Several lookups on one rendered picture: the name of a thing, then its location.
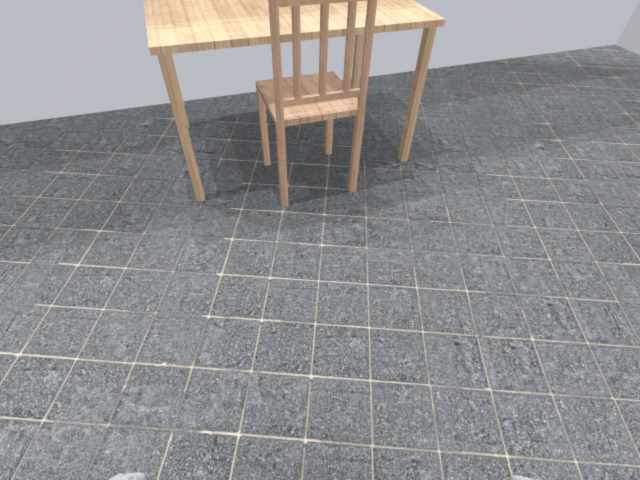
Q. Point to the chair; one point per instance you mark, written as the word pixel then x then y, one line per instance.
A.
pixel 316 97

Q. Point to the table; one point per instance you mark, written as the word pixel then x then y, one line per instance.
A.
pixel 178 26

